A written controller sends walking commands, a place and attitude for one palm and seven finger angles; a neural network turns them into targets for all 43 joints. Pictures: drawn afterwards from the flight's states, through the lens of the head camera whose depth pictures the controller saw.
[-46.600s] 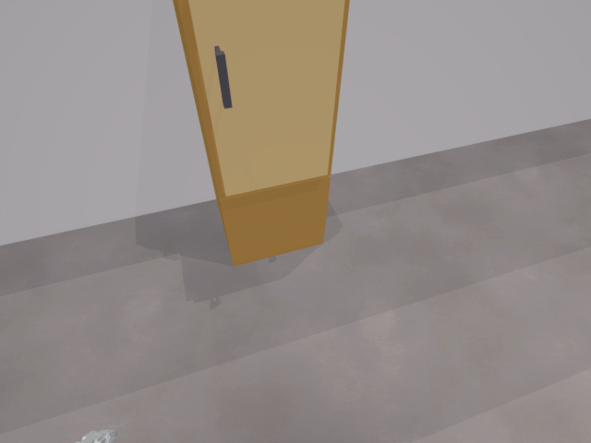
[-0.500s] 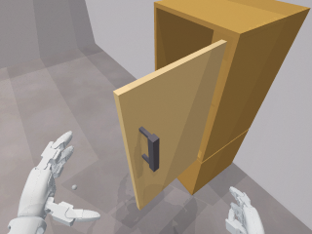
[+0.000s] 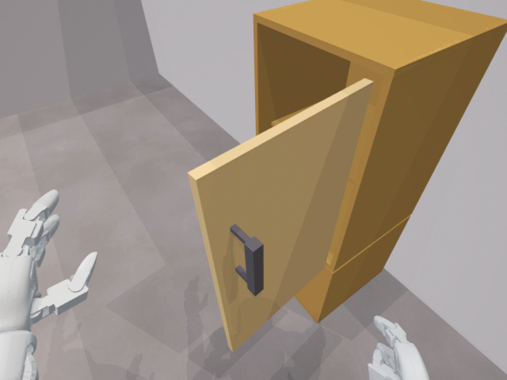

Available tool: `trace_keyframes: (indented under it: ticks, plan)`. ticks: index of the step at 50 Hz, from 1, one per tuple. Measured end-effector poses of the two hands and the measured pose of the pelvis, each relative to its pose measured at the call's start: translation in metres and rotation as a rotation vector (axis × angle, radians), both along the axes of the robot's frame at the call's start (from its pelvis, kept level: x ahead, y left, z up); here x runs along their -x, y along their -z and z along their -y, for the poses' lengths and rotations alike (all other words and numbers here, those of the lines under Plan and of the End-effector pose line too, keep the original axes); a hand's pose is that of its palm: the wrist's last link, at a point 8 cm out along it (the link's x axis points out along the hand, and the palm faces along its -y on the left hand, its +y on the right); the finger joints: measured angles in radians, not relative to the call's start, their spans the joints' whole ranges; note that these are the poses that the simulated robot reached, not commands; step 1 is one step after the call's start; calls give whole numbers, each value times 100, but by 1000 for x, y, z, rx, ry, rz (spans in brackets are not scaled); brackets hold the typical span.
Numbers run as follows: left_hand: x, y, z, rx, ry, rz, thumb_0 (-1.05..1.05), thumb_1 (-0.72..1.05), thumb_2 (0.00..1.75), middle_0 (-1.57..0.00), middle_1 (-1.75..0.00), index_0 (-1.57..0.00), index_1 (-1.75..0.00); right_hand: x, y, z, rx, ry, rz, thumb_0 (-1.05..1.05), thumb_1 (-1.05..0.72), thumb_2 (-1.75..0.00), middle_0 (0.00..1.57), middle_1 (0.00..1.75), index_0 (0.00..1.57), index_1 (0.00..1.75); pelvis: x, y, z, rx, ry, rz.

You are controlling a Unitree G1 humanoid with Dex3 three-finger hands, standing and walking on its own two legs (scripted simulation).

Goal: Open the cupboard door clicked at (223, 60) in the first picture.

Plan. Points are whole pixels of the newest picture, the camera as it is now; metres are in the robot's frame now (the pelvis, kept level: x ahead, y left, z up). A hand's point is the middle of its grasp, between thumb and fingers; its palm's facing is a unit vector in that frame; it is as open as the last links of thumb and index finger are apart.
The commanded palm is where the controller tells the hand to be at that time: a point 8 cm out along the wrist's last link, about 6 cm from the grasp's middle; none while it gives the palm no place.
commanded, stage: draw the hand back to the body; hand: left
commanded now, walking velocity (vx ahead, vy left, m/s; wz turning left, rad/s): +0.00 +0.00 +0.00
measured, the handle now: (246, 260) +0.29 +0.05 +0.06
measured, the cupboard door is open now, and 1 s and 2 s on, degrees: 96 96 96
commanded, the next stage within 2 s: step back with the hand held close in 0.44 s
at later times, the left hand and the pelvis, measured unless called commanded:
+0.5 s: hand (74, 278) +0.18 +0.24 +0.15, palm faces +0.44 -0.80 -0.40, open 7.4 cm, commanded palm +0.13 +0.28 +0.16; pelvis -0.01 -0.02 +0.00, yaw +0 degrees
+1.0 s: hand (58, 296) +0.16 +0.25 +0.15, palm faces +0.33 -0.79 -0.52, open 7.4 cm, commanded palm +0.10 +0.30 +0.17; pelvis -0.05 +0.00 -0.01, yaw -1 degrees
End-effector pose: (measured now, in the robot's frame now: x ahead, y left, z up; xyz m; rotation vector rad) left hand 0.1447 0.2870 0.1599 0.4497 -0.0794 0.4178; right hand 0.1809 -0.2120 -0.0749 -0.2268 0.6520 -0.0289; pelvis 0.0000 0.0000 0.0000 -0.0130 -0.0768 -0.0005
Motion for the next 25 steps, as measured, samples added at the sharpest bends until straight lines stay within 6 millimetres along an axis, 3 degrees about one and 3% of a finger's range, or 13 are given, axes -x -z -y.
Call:
trace_keyframes:
  ticks: [6, 11, 25]
  plan:
    - [-1, -12, -9, -27, -38, 42, 1, 70, 81, -21, -30, -20, -30, -2, 0, 5, -2, 8, -9, 1, -90, -90, 21, 30, 20, 30, -1, -1, 3, -1, 2, 3]
    - [-1, -10, -6, -11, -40, 42, 1, 82, 86, -21, -30, -21, -30, 1, 1, 10, -3, 11, -18, 1, -90, -90, 21, 30, 20, 30, 1, -1, 6, -2, 2, 4]
    - [5, -8, 7, -7, -24, 31, 2, 89, 89, -21, -30, -21, -30, 14, 4, 22, -4, 31, -26, 1, -90, -90, 21, 30, 20, 30, 8, -2, 16, -3, 5, 14]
